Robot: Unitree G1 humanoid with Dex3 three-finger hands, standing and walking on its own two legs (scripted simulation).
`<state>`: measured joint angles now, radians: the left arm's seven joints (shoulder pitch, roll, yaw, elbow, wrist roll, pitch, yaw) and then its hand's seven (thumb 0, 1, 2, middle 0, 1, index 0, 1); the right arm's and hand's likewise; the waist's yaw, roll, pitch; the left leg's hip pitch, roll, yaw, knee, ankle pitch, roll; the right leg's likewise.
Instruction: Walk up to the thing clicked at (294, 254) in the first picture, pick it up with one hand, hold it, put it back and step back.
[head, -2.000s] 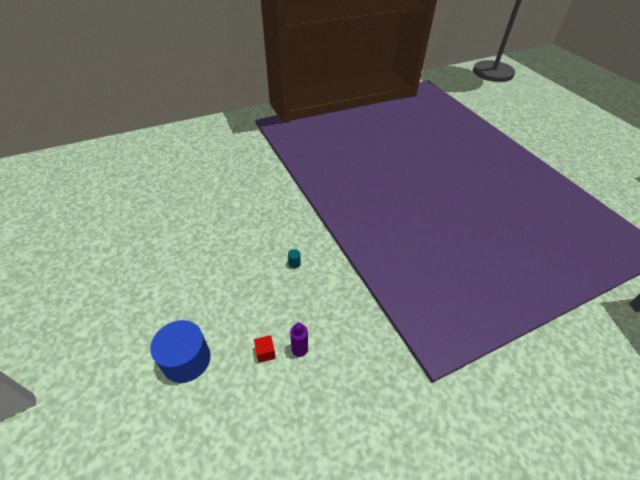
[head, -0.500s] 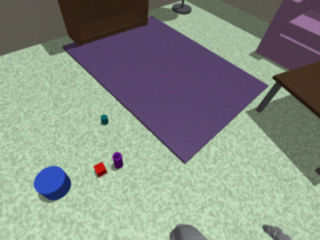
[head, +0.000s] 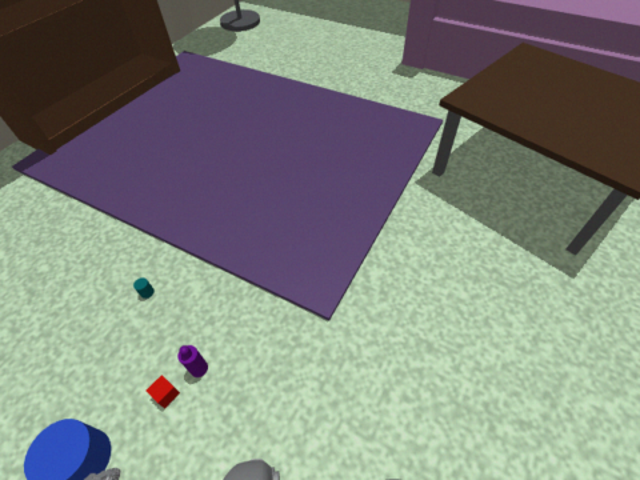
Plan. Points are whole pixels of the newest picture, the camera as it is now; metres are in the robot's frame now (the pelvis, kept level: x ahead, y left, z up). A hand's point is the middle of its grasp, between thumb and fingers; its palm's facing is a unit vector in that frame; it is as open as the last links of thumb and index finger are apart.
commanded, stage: walk up
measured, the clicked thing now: (144, 288) +0.85 +0.65 -0.73
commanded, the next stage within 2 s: stand in 1.26 s
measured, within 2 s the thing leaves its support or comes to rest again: neither
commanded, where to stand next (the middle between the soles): +0.05 +0.00 m, yaw -13 degrees
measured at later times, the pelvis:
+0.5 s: pelvis -0.01 +0.00 -0.02, yaw -9 degrees
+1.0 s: pelvis -0.01 +0.01 +0.00, yaw -14 degrees
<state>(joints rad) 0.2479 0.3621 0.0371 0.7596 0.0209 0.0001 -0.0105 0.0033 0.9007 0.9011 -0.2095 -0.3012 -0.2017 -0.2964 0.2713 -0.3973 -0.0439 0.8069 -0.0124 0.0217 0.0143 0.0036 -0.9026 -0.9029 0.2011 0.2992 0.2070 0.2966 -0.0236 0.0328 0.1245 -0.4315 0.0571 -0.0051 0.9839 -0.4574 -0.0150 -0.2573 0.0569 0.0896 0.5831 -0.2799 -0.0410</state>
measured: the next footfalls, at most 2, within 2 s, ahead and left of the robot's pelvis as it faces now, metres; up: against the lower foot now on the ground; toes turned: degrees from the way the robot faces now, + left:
left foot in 0.16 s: +0.08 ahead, +0.14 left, +0.00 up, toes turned -2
right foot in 0.50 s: +0.02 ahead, -0.14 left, +0.00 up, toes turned -8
